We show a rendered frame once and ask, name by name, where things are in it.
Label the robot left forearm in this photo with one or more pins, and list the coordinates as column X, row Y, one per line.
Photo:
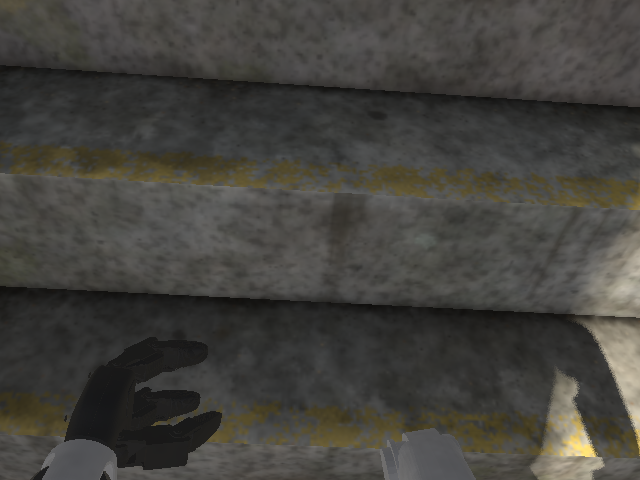
column 79, row 459

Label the right robot thigh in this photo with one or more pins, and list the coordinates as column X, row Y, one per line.
column 424, row 455

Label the left robot hand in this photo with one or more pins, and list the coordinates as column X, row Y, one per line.
column 110, row 412

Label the right robot shin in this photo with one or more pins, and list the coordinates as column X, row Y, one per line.
column 453, row 438

